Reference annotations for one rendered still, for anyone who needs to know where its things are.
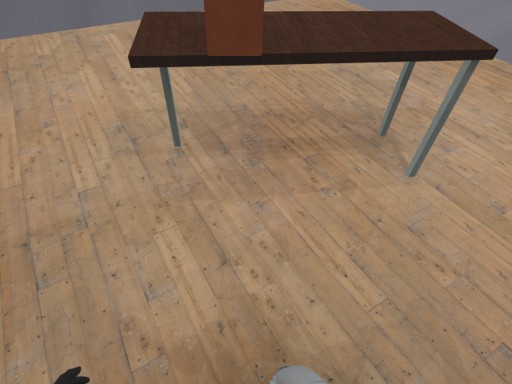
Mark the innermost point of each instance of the robot right thigh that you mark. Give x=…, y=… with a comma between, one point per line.
x=296, y=375

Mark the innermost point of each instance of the carton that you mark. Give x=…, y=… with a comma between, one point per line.
x=234, y=27

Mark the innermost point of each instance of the left robot hand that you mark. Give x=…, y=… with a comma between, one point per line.
x=69, y=377

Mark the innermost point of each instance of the table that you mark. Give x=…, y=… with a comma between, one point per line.
x=178, y=39

